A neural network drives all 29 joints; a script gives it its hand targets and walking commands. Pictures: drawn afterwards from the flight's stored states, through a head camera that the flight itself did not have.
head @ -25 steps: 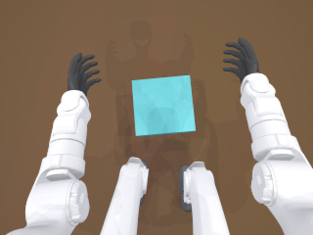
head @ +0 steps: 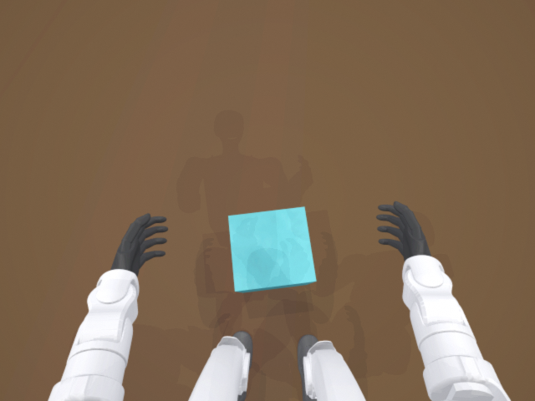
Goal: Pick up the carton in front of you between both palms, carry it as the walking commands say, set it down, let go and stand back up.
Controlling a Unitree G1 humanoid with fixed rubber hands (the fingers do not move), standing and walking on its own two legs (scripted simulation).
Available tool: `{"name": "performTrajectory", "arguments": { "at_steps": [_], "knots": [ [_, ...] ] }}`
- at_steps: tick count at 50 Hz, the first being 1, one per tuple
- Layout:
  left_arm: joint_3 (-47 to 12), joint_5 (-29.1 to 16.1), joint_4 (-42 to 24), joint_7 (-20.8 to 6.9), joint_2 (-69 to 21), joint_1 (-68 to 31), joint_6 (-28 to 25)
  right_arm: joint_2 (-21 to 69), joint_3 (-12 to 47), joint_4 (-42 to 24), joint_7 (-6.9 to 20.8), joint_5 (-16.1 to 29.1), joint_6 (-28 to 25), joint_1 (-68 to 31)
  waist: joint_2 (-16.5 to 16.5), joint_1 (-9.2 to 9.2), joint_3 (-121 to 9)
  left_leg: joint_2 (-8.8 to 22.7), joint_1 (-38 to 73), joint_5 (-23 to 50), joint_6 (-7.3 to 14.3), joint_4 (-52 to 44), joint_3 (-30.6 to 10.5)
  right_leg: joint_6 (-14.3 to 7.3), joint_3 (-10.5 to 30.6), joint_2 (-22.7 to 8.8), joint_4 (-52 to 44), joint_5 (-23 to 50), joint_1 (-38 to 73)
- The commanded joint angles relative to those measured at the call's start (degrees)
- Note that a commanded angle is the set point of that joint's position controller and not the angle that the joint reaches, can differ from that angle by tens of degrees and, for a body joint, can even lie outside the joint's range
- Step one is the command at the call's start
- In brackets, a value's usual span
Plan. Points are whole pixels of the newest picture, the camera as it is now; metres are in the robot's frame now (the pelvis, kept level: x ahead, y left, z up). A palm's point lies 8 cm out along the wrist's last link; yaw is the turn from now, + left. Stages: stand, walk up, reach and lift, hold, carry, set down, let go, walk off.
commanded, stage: let go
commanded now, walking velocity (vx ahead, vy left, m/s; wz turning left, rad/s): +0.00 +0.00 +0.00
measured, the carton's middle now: (271, 253) +0.40 +0.02 -0.59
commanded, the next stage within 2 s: stand in 0.90 s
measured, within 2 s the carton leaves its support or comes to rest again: neither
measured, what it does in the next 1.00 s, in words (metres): rises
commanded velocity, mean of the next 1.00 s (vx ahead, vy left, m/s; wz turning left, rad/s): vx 0.00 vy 0.00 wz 0.00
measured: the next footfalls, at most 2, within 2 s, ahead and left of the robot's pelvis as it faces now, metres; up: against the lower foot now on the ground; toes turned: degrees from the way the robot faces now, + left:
none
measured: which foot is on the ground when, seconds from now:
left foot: down 0.00-1.00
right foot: down 0.00-1.00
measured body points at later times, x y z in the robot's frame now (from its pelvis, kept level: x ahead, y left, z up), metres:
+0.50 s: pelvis +0.05 +0.00 +0.07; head +0.09 -0.01 +0.51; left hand +0.21 +0.24 -0.01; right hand +0.23 -0.23 -0.01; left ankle +0.02 +0.11 -0.68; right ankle +0.02 -0.11 -0.68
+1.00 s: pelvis +0.04 +0.00 +0.06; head +0.03 +0.00 +0.51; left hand +0.20 +0.26 -0.01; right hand +0.20 -0.25 -0.02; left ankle +0.02 +0.11 -0.68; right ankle +0.02 -0.11 -0.68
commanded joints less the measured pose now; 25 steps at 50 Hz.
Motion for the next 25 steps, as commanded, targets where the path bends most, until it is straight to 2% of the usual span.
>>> {"name": "performTrajectory", "arguments": {
  "at_steps": [1, 7, 13, 19, 25],
  "knots": [
    [-1.0, -1.5, -6.5, -0.3, 5.1, 2.2, -2.1, -5.0, 0.6, -7.4, 0.7, 1.0, -2.5, -0.7, -0.7, 0.38, -33.9, 0.3, 30.8, 22.2, -1.5, -5.7, 0.2, 1.2, -1.2, -0.3, -6.7, 16.6, 24.3],
    [-3.7, -2.9, -8.0, 0.2, 4.7, 15.8, -3.8, -5.1, 2.3, -7.1, 1.7, 1.8, -4.5, 14.0, 0.2, -0.17, -26.5, 0.8, 41.6, 29.6, -1.5, -10.8, -1.4, 1.0, -0.7, -0.4, -11.7, 21.1, 31.1],
    [-5.4, -3.1, -12.0, 0.8, 5.1, 26.6, -4.7, -6.4, 3.5, -9.7, 2.3, 2.5, -6.1, 25.4, 1.0, -0.67, -18.8, 1.0, 52.0, 35.7, -1.6, -17.4, -1.9, 0.8, -0.4, -0.4, -18.7, 25.3, 40.9],
    [-6.8, -3.6, -13.7, 0.4, 6.2, 31.4, -3.7, -6.6, 5.4, -13.1, 3.3, 3.3, -5.2, 33.2, -2.1, -2.32, -8.2, 0.2, 54.0, 27.9, -1.4, -25.1, -0.6, 1.1, -0.3, -1.3, -25.2, 27.1, 53.6],
    [-6.9, -2.7, -14.4, -0.2, 6.8, 31.0, -0.1, -6.8, 6.7, -15.5, 4.8, 3.8, -1.5, 34.7, -1.4, -2.62, 2.5, 0.0, 55.2, 16.0, -1.0, -28.6, 0.6, 1.4, -0.8, -1.8, -28.7, 17.5, 56.4]
  ]
}}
